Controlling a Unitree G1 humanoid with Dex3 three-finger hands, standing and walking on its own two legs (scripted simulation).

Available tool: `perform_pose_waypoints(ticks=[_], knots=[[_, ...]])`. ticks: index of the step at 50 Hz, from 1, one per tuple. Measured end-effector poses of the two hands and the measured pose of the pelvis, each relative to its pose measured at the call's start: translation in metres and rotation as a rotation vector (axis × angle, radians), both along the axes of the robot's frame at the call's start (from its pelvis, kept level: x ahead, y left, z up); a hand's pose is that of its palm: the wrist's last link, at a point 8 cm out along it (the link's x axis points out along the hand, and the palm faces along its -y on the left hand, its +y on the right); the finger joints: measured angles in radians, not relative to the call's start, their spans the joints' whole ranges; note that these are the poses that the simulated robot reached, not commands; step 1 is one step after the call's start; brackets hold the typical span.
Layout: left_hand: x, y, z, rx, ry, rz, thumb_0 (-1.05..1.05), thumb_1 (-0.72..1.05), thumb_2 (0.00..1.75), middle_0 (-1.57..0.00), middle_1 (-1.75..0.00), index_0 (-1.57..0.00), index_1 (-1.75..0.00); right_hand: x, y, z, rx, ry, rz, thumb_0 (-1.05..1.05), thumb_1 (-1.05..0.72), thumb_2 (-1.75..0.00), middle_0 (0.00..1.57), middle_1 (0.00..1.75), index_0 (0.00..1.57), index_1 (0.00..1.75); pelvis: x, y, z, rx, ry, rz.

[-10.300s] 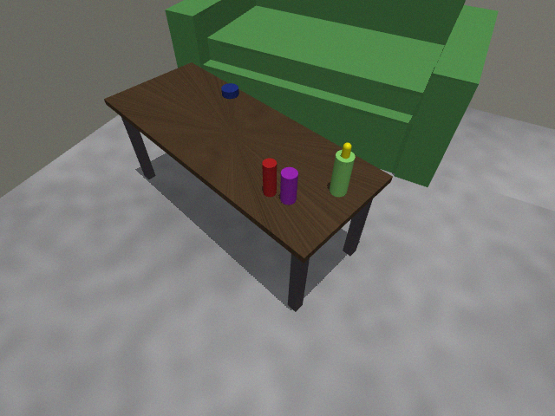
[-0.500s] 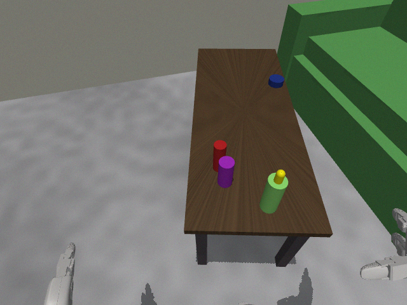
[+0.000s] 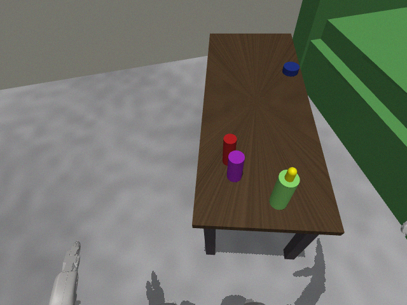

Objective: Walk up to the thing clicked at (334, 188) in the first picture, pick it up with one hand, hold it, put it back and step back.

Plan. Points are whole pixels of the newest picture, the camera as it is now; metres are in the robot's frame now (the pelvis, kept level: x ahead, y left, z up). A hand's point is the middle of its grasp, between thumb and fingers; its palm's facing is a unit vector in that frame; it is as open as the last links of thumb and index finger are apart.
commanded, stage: go down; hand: right
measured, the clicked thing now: (285, 187) +0.45 -0.21 -0.19
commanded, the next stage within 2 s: approach in 0.40 s
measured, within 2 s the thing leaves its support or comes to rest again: neither
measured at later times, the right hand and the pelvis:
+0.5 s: hand out of the picture +0.34 -0.39 +0.06, palm faces +0.22 +0.97 -0.09, open 17.4 cm; pelvis +0.00 -0.01 +0.00, yaw +1 degrees
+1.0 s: hand (355, 191) +0.38 -0.34 -0.07, palm faces +0.16 +0.98 +0.07, open 17.7 cm; pelvis -0.03 -0.01 -0.07, yaw +3 degrees
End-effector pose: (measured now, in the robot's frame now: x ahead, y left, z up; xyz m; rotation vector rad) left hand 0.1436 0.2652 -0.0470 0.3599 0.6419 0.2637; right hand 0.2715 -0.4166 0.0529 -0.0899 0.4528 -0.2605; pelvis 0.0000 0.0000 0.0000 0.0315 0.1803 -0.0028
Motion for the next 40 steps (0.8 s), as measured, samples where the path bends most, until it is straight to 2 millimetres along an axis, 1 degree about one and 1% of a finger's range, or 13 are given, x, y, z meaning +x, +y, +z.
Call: perform_pose_waypoints(ticks=[6,11,16,22,28,31,33,36,38,40], knots=[[0.000,-0.009,-0.003,-0.015,0.018,0.005,-0.01,-0.54,0.06,-0.06,-0.05,-0.06,-0.06,0.017,-0.003,0.009,0.019,-0.052,0.028,-0.01,0.49,-0.04,0.06,0.05,0.05,0.05,0.003,-0.002,0.001,0.003,0.010,0.000],[-0.003,-0.007,0.004,-0.005,0.002,0.021,-0.01,-0.53,0.06,-0.06,-0.05,-0.06,-0.05,0.030,-0.007,0.018,0.018,-0.082,0.032,-0.01,0.49,-0.03,0.06,0.04,0.06,0.05,0.004,-0.005,0.003,0.003,0.009,0.010],[-0.007,-0.007,0.007,-0.004,0.010,0.019,-0.01,-0.53,0.05,-0.06,-0.05,-0.06,-0.05,0.031,-0.012,0.018,0.025,-0.082,0.031,-0.01,0.50,-0.03,0.07,0.04,0.06,0.05,0.003,-0.007,0.004,0.005,0.014,0.017],[-0.011,-0.010,0.005,0.000,0.035,0.008,-0.01,-0.53,0.05,-0.06,-0.05,-0.06,-0.05,0.033,-0.016,0.018,0.033,-0.124,0.026,-0.01,0.52,-0.02,0.07,0.04,0.06,0.05,0.000,-0.007,0.003,0.008,0.018,0.013],[-0.009,-0.009,0.007,0.019,0.027,0.012,-0.01,-0.53,0.05,-0.06,-0.04,-0.06,-0.05,0.041,-0.020,0.025,0.023,-0.161,0.034,-0.01,0.54,-0.02,0.06,0.04,0.06,0.05,-0.002,-0.009,0.002,0.013,0.024,0.010],[-0.008,-0.012,0.006,0.017,0.023,0.005,-0.01,-0.53,0.05,-0.06,-0.04,-0.05,-0.05,0.046,-0.021,0.028,0.035,-0.187,0.038,-0.01,0.56,-0.02,0.06,0.05,0.06,0.05,-0.003,-0.010,0.001,0.014,0.032,0.011],[-0.009,-0.015,0.004,0.010,0.023,0.000,-0.01,-0.53,0.05,-0.06,-0.04,-0.05,-0.05,0.049,-0.021,0.026,0.043,-0.199,0.043,-0.01,0.57,-0.02,0.06,0.05,0.06,0.05,-0.005,-0.010,0.000,0.015,0.041,0.011],[-0.010,-0.019,0.000,0.002,0.020,-0.012,-0.01,-0.53,0.05,-0.06,-0.04,-0.05,-0.05,0.054,-0.017,0.014,0.058,-0.225,0.054,-0.01,0.59,-0.02,0.06,0.05,0.06,0.05,-0.008,-0.011,-0.006,0.015,0.064,0.014],[-0.011,-0.022,-0.004,0.001,0.014,-0.024,-0.01,-0.53,0.05,-0.06,-0.04,-0.05,-0.05,0.058,-0.012,0.002,0.069,-0.257,0.065,-0.01,0.59,-0.02,0.05,0.05,0.06,0.05,-0.011,-0.012,-0.012,0.015,0.085,0.016],[-0.011,-0.024,-0.009,0.002,0.006,-0.041,-0.01,-0.54,0.05,-0.06,-0.04,-0.05,-0.05,0.063,-0.004,-0.015,0.080,-0.294,0.078,-0.01,0.60,-0.02,0.05,0.05,0.06,0.05,-0.015,-0.012,-0.020,0.014,0.111,0.019]])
